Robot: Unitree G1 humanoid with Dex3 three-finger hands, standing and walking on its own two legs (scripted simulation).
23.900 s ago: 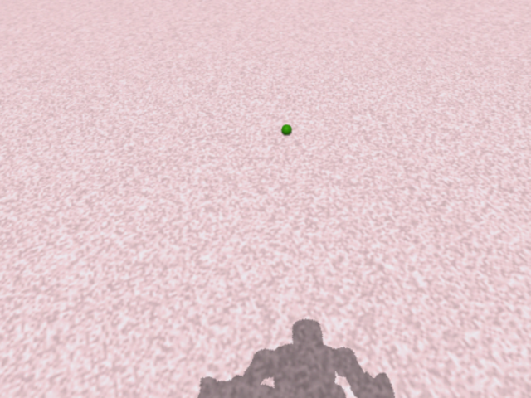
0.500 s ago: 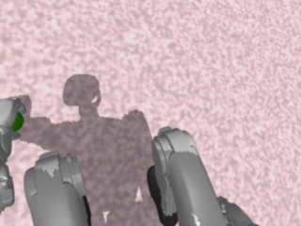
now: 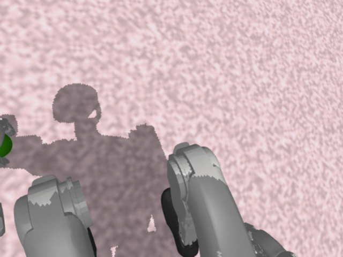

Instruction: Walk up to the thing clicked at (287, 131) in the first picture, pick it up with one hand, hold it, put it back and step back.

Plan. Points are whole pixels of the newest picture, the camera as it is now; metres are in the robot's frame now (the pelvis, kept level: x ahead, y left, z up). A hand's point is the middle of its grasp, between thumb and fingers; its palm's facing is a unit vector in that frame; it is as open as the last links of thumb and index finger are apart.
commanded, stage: rest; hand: left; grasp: from above
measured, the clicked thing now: out of the picture +0.40 +0.32 -0.24
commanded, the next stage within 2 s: open in 0.62 s
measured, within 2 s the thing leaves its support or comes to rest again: rests again in 1.00 s
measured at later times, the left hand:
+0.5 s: hand out of the picture +0.39 +0.31 -0.24, palm faces -0.46 -0.16 -0.88, open 8.1 cm
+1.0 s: hand out of the picture +0.39 +0.31 -0.24, palm faces -0.46 -0.16 -0.87, open 9.5 cm
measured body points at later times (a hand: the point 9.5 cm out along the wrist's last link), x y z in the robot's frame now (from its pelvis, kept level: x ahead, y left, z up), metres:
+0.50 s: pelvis +0.00 +0.00 +0.00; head +0.25 +0.11 +0.36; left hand +0.41 +0.32 -0.19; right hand +0.07 -0.26 -0.08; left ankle +0.06 +0.14 -0.26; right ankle +0.10 -0.13 -0.25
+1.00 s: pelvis +0.00 +0.01 +0.00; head +0.25 +0.12 +0.36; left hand +0.41 +0.32 -0.19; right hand +0.07 -0.25 -0.08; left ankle +0.06 +0.14 -0.26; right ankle +0.10 -0.13 -0.25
